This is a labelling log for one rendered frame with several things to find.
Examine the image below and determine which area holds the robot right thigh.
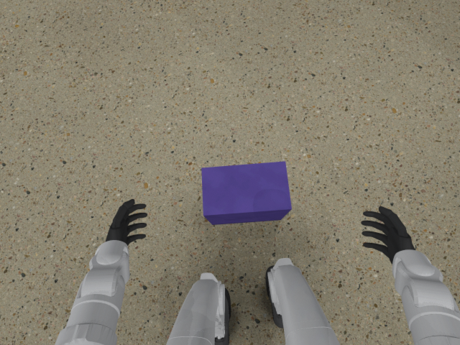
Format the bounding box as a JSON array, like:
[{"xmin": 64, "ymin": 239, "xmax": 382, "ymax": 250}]
[{"xmin": 267, "ymin": 264, "xmax": 340, "ymax": 345}]

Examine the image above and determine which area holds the robot right forearm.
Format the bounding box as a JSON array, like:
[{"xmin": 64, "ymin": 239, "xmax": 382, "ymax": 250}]
[{"xmin": 392, "ymin": 249, "xmax": 460, "ymax": 345}]

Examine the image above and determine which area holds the robot right shin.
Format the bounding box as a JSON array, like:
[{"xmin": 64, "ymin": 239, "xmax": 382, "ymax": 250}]
[{"xmin": 273, "ymin": 258, "xmax": 301, "ymax": 314}]

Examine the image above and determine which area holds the right robot hand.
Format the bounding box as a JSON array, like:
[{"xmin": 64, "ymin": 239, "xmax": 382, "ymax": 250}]
[{"xmin": 361, "ymin": 206, "xmax": 415, "ymax": 263}]

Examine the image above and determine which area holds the robot left forearm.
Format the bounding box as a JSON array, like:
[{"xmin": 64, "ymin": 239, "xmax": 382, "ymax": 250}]
[{"xmin": 55, "ymin": 240, "xmax": 130, "ymax": 345}]

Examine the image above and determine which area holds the carton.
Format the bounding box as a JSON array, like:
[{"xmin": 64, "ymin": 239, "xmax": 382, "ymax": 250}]
[{"xmin": 201, "ymin": 161, "xmax": 292, "ymax": 225}]

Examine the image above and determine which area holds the left robot hand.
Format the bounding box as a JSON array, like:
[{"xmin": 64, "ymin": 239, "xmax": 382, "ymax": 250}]
[{"xmin": 105, "ymin": 199, "xmax": 147, "ymax": 246}]

